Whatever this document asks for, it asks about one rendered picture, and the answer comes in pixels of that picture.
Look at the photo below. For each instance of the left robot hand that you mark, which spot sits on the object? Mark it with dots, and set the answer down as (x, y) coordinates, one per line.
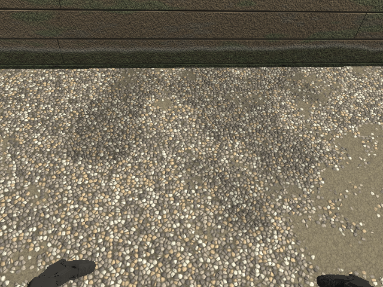
(62, 271)

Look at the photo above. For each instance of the right robot hand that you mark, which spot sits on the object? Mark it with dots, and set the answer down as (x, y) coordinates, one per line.
(332, 280)

